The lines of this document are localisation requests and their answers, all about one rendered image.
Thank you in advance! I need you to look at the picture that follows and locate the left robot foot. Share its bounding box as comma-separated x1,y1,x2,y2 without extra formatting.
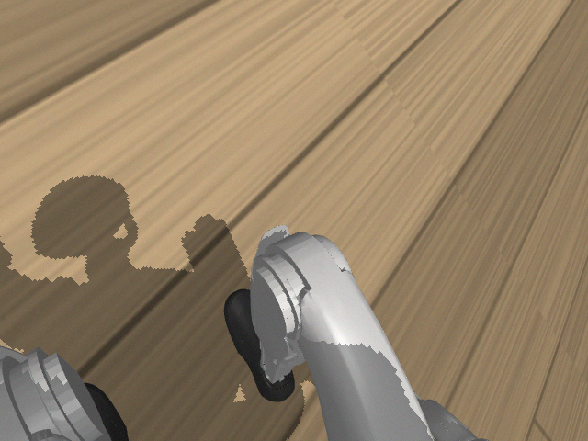
85,383,129,441

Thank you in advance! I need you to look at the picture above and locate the right robot foot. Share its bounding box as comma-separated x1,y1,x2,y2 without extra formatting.
224,289,295,402

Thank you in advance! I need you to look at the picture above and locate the right robot hand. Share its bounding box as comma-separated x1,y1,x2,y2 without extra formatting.
414,391,478,441

